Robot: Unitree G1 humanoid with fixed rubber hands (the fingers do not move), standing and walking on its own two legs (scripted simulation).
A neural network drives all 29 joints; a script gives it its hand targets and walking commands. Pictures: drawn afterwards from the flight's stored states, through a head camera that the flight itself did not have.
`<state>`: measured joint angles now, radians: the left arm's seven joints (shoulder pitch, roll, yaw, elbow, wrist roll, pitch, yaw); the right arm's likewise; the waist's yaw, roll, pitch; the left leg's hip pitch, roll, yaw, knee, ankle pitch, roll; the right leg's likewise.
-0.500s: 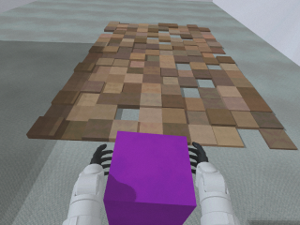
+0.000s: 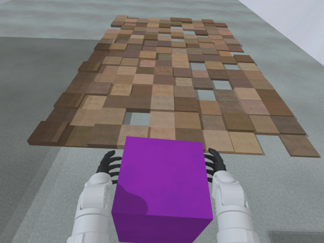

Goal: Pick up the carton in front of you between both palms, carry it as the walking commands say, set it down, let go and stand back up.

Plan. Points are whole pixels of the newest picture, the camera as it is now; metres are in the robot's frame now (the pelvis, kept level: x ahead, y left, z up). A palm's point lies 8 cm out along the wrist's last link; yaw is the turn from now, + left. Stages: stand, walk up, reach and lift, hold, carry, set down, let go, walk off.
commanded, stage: reach and lift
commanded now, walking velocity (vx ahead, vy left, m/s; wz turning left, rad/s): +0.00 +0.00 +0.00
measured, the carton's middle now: (159, 193) +0.29 +0.00 -0.05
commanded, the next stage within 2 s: hold in 0.38 s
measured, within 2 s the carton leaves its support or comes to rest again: neither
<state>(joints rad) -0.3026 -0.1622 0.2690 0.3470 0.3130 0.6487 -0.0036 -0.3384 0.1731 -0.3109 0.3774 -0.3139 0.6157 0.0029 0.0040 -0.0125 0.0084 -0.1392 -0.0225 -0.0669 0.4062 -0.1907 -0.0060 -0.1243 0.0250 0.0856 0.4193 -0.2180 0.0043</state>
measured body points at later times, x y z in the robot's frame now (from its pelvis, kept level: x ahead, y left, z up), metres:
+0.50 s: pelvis +0.01 +0.00 +0.00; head -0.04 +0.00 +0.45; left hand +0.30 +0.15 +0.04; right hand +0.31 -0.15 +0.05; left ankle +0.02 +0.12 -0.74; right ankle +0.01 -0.12 -0.74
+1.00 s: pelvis +0.00 +0.00 +0.00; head -0.05 +0.00 +0.45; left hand +0.30 +0.15 +0.04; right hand +0.31 -0.15 +0.05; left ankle +0.02 +0.12 -0.74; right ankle +0.01 -0.12 -0.74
